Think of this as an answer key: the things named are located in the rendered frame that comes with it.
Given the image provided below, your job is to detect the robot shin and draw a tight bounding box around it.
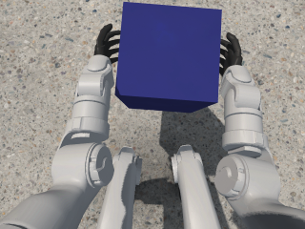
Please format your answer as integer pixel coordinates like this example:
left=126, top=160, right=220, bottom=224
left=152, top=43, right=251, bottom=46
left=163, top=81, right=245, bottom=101
left=112, top=146, right=136, bottom=164
left=176, top=144, right=204, bottom=188

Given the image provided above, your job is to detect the robot left upper arm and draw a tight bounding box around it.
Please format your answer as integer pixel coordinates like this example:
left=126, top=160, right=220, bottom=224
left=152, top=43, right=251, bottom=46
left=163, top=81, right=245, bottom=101
left=0, top=142, right=114, bottom=229

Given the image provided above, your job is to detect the left robot shin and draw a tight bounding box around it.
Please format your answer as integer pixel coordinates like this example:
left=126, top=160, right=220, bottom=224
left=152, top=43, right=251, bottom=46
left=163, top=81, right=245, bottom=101
left=112, top=146, right=136, bottom=164

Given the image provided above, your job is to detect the robot right upper arm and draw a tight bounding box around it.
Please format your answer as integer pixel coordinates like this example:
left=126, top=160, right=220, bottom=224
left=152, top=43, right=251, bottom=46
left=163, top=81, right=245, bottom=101
left=213, top=154, right=305, bottom=229

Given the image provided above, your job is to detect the right robot forearm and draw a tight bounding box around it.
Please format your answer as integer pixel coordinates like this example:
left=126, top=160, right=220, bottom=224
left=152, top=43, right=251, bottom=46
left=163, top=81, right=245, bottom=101
left=219, top=65, right=281, bottom=182

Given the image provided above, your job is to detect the left robot forearm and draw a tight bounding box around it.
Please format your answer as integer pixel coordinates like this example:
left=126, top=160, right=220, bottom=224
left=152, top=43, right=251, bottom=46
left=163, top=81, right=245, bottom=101
left=51, top=54, right=114, bottom=176

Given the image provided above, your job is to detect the right robot shin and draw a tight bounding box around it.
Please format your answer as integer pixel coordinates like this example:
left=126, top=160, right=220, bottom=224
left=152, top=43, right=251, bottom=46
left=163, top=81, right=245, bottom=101
left=176, top=144, right=204, bottom=188

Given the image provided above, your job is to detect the carton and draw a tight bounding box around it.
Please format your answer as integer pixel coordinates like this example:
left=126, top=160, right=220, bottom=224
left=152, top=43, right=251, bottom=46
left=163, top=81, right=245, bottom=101
left=114, top=2, right=222, bottom=114

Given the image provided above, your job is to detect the robot left hand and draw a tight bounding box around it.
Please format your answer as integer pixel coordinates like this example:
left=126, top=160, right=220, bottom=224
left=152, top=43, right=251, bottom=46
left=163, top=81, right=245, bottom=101
left=93, top=23, right=121, bottom=63

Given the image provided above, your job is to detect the robot right hand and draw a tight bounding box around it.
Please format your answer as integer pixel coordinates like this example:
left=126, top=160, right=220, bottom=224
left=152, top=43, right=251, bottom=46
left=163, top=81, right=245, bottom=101
left=219, top=32, right=243, bottom=77

